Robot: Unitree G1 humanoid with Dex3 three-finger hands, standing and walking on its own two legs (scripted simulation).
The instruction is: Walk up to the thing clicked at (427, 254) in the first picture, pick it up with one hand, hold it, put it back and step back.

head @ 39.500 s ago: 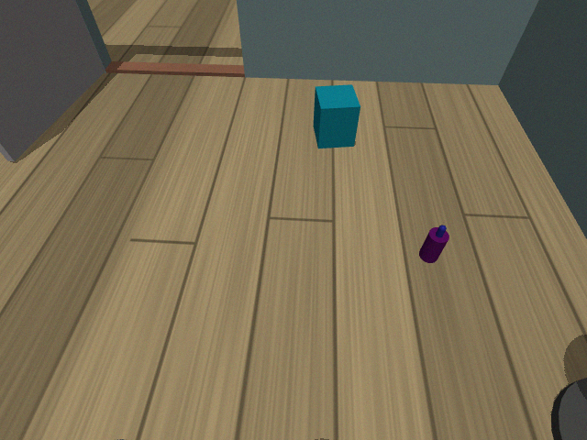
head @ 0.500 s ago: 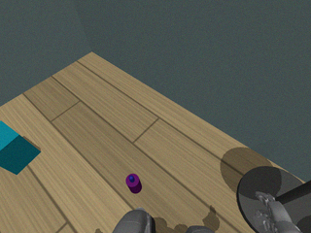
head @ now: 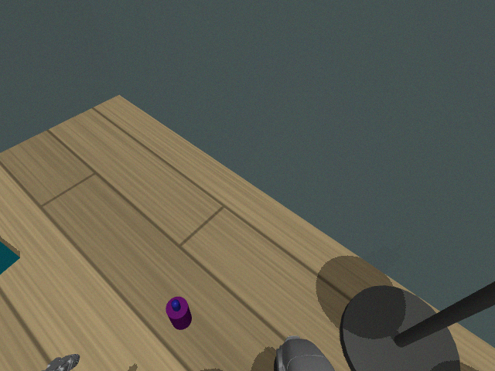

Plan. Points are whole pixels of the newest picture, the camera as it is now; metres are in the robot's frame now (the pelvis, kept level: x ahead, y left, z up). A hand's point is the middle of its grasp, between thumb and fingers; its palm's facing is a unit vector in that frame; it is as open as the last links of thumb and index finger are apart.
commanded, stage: walk up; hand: left
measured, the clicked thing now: (178, 311) +0.40 +0.20 -0.66
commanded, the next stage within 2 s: stand in 1.50 s
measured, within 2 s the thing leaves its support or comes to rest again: neither
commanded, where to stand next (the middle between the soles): +0.11 -0.02 m, yaw +7 degrees
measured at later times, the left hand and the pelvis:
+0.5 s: hand out of the picture -0.03 +0.40 -0.15, palm faces +0.12 -0.79 -0.60, open 7.4 cm; pelvis -0.08 +0.05 -0.04, yaw +4 degrees
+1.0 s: hand out of the picture +0.08 +0.26 -0.15, palm faces -0.11 -0.93 -0.35, open 7.4 cm; pelvis -0.01 +0.00 -0.01, yaw -2 degrees
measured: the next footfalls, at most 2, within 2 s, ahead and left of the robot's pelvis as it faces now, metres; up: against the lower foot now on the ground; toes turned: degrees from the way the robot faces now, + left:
right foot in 0.04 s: +0.17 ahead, -0.16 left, +0.00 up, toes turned -3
left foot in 0.42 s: -0.06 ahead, +0.17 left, +0.00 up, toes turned +5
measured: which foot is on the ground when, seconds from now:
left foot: down 0.00-0.06, up 0.08-0.40, down 0.42-1.00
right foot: up 0.00-0.02, down 0.04-0.44, up 0.46-0.96, down 0.98-1.00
